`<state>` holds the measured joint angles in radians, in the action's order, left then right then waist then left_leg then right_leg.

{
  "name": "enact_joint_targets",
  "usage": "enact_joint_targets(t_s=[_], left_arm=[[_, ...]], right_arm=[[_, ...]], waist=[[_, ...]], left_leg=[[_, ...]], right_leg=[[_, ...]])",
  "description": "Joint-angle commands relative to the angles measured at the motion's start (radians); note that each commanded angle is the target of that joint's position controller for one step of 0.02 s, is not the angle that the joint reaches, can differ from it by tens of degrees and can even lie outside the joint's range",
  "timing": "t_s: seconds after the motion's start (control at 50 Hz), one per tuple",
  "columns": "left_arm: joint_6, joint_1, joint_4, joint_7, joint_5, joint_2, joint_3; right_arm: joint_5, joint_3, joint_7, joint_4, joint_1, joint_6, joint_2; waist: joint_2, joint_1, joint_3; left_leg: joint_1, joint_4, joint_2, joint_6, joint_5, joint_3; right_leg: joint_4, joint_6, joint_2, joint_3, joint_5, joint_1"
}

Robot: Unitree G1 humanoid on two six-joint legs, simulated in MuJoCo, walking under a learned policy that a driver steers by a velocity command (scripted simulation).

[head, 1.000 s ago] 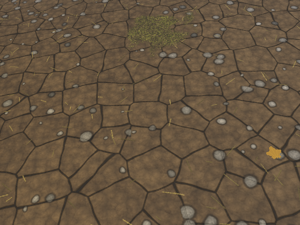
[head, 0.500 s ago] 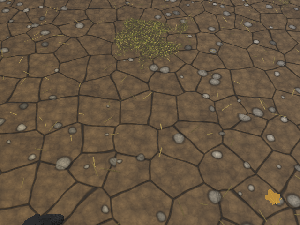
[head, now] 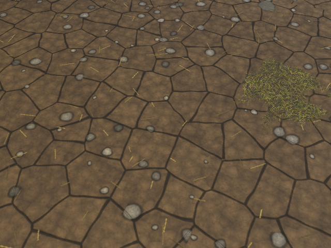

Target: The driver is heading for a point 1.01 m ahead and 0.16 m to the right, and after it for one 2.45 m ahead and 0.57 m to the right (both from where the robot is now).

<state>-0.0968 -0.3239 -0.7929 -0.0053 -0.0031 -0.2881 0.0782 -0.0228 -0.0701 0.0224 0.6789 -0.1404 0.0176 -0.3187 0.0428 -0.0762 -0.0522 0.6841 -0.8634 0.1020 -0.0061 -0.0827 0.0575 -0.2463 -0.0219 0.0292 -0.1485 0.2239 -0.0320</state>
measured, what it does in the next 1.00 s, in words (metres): walks ahead, turning right: left foot, then right foot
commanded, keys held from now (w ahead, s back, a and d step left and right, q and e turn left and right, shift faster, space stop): w+q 0.02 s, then w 0.06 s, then w+e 0.92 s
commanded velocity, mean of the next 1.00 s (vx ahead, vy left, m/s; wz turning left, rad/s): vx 0.50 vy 0.00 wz -0.26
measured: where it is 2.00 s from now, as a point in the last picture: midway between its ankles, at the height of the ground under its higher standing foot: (221, 148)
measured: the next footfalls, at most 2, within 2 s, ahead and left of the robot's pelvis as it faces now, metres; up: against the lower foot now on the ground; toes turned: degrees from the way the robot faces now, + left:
left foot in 0.18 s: +0.27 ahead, +0.15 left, +0.00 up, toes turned +6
right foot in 0.72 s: +0.56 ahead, -0.09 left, +0.00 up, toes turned -15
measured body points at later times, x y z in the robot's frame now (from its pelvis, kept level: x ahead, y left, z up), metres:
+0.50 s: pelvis +0.28 +0.07 +0.00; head +0.30 +0.07 +0.45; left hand +0.44 +0.33 -0.11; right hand +0.31 -0.21 -0.12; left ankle +0.23 +0.15 -0.74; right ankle +0.41 -0.12 -0.67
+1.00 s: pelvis +0.56 -0.02 +0.00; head +0.59 -0.04 +0.45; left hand +0.73 +0.22 -0.10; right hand +0.65 -0.33 -0.09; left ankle +0.74 +0.13 -0.68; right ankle +0.52 -0.08 -0.74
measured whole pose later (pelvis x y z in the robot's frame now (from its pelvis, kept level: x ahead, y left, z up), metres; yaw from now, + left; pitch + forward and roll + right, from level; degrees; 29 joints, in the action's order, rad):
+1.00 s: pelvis +0.56 -0.02 +0.00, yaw -21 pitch +1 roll +0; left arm -0.05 -0.31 -0.72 -0.01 0.01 -0.28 0.07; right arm 0.01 -0.06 0.00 0.71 -0.08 0.09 -0.31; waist 0.02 -0.05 -0.05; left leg 0.65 -0.86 0.11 -0.06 -0.15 0.09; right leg -0.34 -0.10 0.11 0.08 0.19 -0.17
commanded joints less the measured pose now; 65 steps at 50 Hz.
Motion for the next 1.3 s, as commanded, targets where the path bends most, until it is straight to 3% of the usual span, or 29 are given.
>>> enact_joint_targets(t_s=[0.02,0.1,0.16,0.18,0.2,0.22,0.24,0.28,0.32,0.42,0.52,0.62,0.68,0.72,0.74,0.76,0.78,0.8,0.82,0.84,0.92,1.02,1.08,1.18,1.2,1.22,1.24,1.26,1.3], left_arm=[[-0.010,0.071,0.067,0.008,0.009,-0.163,0.037],[0.010,-0.008,0.012,0.000,0.036,-0.193,0.044],[0.030,0.009,-0.017,0.003,0.049,-0.210,0.034],[0.026,0.000,-0.011,0.006,0.034,-0.166,0.012],[0.013,-0.112,0.024,-0.006,0.013,-0.032,-0.035],[-0.007,-0.056,0.002,-0.008,0.036,-0.114,-0.016],[-0.013,0.033,0.038,-0.010,0.068,-0.174,0.005],[-0.008,0.086,0.046,0.000,0.038,-0.146,0.003],[0.024,0.018,0.018,0.001,0.037,-0.120,0.006],[0.060,0.068,0.031,0.006,0.033,-0.066,-0.001],[0.049,0.211,0.077,-0.024,0.025,-0.033,-0.019],[0.048,0.330,0.153,-0.057,0.026,-0.034,-0.025],[0.056,0.250,0.164,-0.066,0.028,-0.080,0.000],[0.063,-0.019,0.105,-0.047,0.031,-0.172,0.054],[0.076,-0.119,0.083,-0.023,0.033,-0.264,0.079],[0.062,-0.058,0.121,-0.027,0.031,-0.313,0.080],[0.050,-0.069,0.129,-0.034,0.026,-0.221,0.054],[0.038,-0.038,0.125,-0.033,0.021,-0.183,0.044],[0.030,0.025,0.130,-0.034,0.023,-0.159,0.036],[0.027,0.079,0.142,-0.029,0.020,-0.122,0.026],[0.023,0.096,0.158,-0.007,0.013,-0.140,0.026],[0.040,0.032,0.137,0.017,0.023,-0.171,0.036],[0.048,-0.017,0.117,0.019,0.030,-0.172,0.038],[0.059,0.007,0.125,0.023,0.022,-0.130,0.029],[0.056,0.000,0.136,0.019,0.009,-0.068,0.005],[0.045,-0.147,0.157,0.019,0.029,0.006,-0.017],[0.040,-0.175,0.134,0.021,0.048,-0.071,-0.011],[0.042,-0.077,0.133,0.021,0.047,-0.141,0.006],[0.040,0.064,0.168,0.021,0.016,-0.136,0.008]], right_arm=[[0.000,0.009,0.021,-0.081,0.071,0.016,-0.013],[0.005,0.010,0.029,-0.127,0.151,0.019,-0.018],[0.015,-0.036,0.019,-0.074,-0.079,0.021,-0.104],[0.018,-0.064,0.003,-0.027,-0.253,0.018,-0.174],[0.031,-0.078,-0.010,-0.015,-0.307,0.020,-0.284],[0.027,-0.055,-0.009,-0.033,-0.315,0.028,-0.203],[0.030,-0.038,-0.006,-0.020,-0.262,0.036,-0.158],[0.027,-0.019,-0.002,-0.005,-0.146,0.050,-0.087],[0.037,-0.012,0.001,-0.004,-0.088,0.069,-0.044],[0.044,-0.024,-0.014,0.051,-0.087,0.099,-0.059],[0.036,-0.031,-0.030,0.085,-0.118,0.089,-0.095],[0.014,-0.043,-0.036,0.129,-0.191,0.050,-0.128],[0.007,-0.053,-0.049,0.121,-0.163,0.025,-0.170],[0.000,-0.049,-0.057,0.109,-0.131,0.015,-0.175],[0.034,-0.023,-0.056,0.088,-0.170,0.029,-0.096],[0.033,0.010,-0.039,0.036,-0.223,0.065,-0.003],[-0.002,-0.009,-0.022,0.023,-0.101,0.104,-0.105],[-0.028,-0.011,-0.015,-0.004,-0.034,0.122,-0.115],[-0.012,-0.007,-0.022,0.004,-0.033,0.128,-0.098],[0.015,-0.015,-0.028,0.016,-0.041,0.123,-0.109],[0.038,-0.012,-0.027,0.012,-0.060,0.081,-0.074],[0.032,0.013,-0.018,-0.040,0.130,0.083,-0.024],[0.015,0.006,-0.006,-0.061,0.186,0.094,-0.052],[0.017,-0.033,-0.004,-0.022,0.010,0.118,-0.125],[0.036,-0.046,-0.011,-0.006,-0.128,0.123,-0.169],[0.054,-0.067,-0.010,0.026,-0.234,0.112,-0.261],[0.026,-0.057,0.001,0.045,-0.256,0.107,-0.195],[0.018,-0.036,0.000,0.031,-0.203,0.104,-0.119],[0.032,-0.017,-0.002,0.031,-0.121,0.090,-0.072]], waist=[[-0.081,0.012,-0.014],[-0.081,0.008,-0.038],[-0.106,0.175,0.106],[-0.075,0.249,0.222],[0.181,0.177,0.378],[0.111,0.230,0.473],[0.084,0.224,0.301],[0.040,0.148,0.140],[0.065,0.089,0.112],[0.009,0.073,0.021],[-0.009,0.125,-0.031],[-0.013,0.157,-0.063],[0.045,0.082,0.030],[0.025,-0.073,0.172],[-0.160,-0.073,0.253],[-0.318,0.027,0.381],[-0.157,-0.050,0.382],[-0.120,-0.037,0.244],[-0.025,0.020,0.148],[-0.029,0.053,0.114],[-0.063,0.096,0.078],[-0.113,0.022,0.046],[-0.130,0.000,0.047],[-0.170,0.112,0.107],[-0.095,0.170,0.236],[0.208,0.118,0.367],[0.245,0.132,0.350],[0.129,0.158,0.212],[0.028,0.142,0.076]], left_leg=[[-0.045,0.130,0.001,0.012,0.112,-0.034],[-0.083,0.239,-0.041,0.065,-0.018,-0.062],[-0.468,0.355,-0.134,0.134,-0.041,-0.138],[-0.783,0.318,-0.050,0.171,0.012,-0.035],[-1.124,0.380,0.267,0.333,-0.139,0.476],[-1.093,0.509,0.322,0.357,-0.176,0.666],[-0.979,0.526,0.284,0.302,-0.121,0.482],[-0.740,0.568,0.199,0.239,-0.003,0.255],[-0.608,0.645,0.162,0.221,0.039,0.145],[-0.559,0.736,0.147,0.209,0.145,-0.043],[-0.607,0.760,0.129,0.172,0.165,-0.187],[-0.792,0.677,0.184,0.155,0.320,-0.240],[-0.837,0.472,0.183,0.122,0.797,-0.276],[-0.689,0.092,0.130,0.072,0.790,-0.304],[-0.409,-0.233,0.056,0.025,0.202,-0.297],[-0.018,-0.555,-0.173,-0.029,-0.506,-0.111],[0.089,-0.580,-0.115,-0.002,-0.468,0.055],[0.123,-0.522,-0.073,0.024,-0.384,0.045],[0.082,-0.421,-0.027,0.026,-0.315,0.040],[0.017,-0.334,0.002,0.016,-0.275,0.039],[-0.084,-0.170,0.007,-0.047,-0.188,0.006],[-0.172,0.223,-0.068,-0.078,0.133,-0.022],[-0.207,0.320,-0.092,-0.066,0.165,0.004],[-0.442,0.417,-0.090,0.022,0.028,0.006],[-0.667,0.401,0.042,0.082,-0.025,0.121],[-1.002,0.484,0.267,0.249,-0.232,0.573],[-1.017,0.572,0.315,0.285,-0.509,0.795],[-0.906,0.594,0.267,0.243,-0.531,0.660],[-0.689,0.606,0.180,0.206,-0.284,0.413]], right_leg=[[0.109,-0.142,-0.271,0.071,-0.291,-0.030],[0.063,-0.137,-0.319,0.062,-0.394,0.063],[-0.254,-0.096,-0.280,0.016,-0.795,0.030],[-0.506,-0.057,-0.232,0.010,-0.606,-0.171],[-0.915,0.017,-0.055,0.040,0.191,-0.568],[-1.066,0.016,-0.017,0.259,0.381,-0.632],[-1.089,0.007,-0.062,0.270,0.323,-0.716],[-0.970,0.008,-0.145,0.233,0.167,-0.681],[-0.936,0.016,-0.175,0.247,0.068,-0.564],[-0.797,0.045,-0.173,0.274,-0.104,-0.640],[-0.515,0.028,-0.149,0.190,-0.309,-0.630],[-0.392,-0.024,-0.121,0.117,-0.203,-0.691],[-0.397,-0.082,-0.026,0.033,-0.056,-0.522],[-0.310,-0.152,0.044,0.043,-0.089,-0.130],[-0.300,-0.216,-0.137,0.333,-0.139,0.159],[-0.127,-0.434,-0.355,0.937,0.071,0.432],[-0.037,-0.388,-0.358,0.938,0.118,0.425],[-0.032,-0.345,-0.325,0.788,0.065,0.306],[-0.032,-0.308,-0.277,0.669,-0.056,0.148],[-0.025,-0.289,-0.239,0.582,-0.160,0.041],[0.026,-0.289,-0.182,0.457,-0.357,-0.155],[0.004,-0.208,-0.097,0.372,-0.230,-0.243],[-0.041,-0.191,-0.130,0.446,-0.141,-0.197],[-0.261,-0.127,-0.124,0.534,-0.177,-0.138],[-0.503,-0.090,-0.068,0.459,-0.111,-0.213],[-0.851,-0.013,0.085,0.323,0.270,-0.549],[-1.016,0.001,0.034,0.340,0.360,-0.715],[-1.065,0.004,-0.005,0.346,0.270,-0.755],[-1.000,0.004,-0.061,0.297,0.154,-0.720]])
Velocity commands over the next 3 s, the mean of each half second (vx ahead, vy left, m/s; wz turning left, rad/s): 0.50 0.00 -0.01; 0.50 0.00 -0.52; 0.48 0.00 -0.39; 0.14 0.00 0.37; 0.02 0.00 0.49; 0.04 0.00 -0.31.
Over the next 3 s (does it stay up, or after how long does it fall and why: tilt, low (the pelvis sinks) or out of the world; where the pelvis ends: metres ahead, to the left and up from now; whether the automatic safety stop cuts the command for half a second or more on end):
stays up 0.95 -0.16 -0.01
